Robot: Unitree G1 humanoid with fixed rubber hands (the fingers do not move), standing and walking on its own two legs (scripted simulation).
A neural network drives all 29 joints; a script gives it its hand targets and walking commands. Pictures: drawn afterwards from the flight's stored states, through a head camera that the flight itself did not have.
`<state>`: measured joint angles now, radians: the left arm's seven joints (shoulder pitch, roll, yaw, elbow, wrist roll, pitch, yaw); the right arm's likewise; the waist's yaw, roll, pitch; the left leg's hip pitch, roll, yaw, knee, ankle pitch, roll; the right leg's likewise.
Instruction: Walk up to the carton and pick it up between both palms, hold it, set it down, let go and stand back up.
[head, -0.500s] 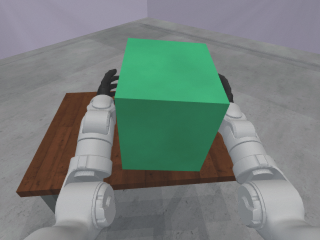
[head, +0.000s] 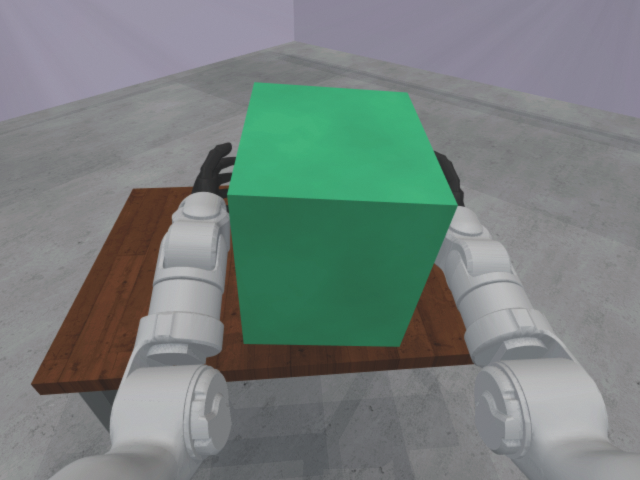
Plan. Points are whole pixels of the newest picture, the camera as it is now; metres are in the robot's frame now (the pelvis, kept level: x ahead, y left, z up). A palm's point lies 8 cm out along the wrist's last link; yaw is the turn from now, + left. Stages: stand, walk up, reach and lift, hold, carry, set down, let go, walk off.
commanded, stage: reach and lift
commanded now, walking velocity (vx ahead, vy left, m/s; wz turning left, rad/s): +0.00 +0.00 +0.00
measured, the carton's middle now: (327, 215) +0.41 +0.00 +0.17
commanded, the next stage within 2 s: hold in 0.52 s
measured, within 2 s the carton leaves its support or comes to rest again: neither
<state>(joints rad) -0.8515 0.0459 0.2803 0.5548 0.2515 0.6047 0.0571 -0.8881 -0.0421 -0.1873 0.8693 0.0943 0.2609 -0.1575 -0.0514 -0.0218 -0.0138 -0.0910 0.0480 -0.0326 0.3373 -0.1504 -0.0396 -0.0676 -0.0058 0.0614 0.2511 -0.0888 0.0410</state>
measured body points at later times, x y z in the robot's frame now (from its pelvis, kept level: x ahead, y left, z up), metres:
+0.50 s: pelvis +0.00 +0.00 +0.00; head -0.05 +0.02 +0.45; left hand +0.40 +0.15 +0.24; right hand +0.40 -0.15 +0.22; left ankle +0.03 +0.14 -0.75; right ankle +0.04 -0.15 -0.75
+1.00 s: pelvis +0.00 +0.00 +0.00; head -0.06 +0.02 +0.44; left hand +0.40 +0.15 +0.24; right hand +0.40 -0.14 +0.23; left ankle +0.03 +0.14 -0.75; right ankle +0.04 -0.15 -0.75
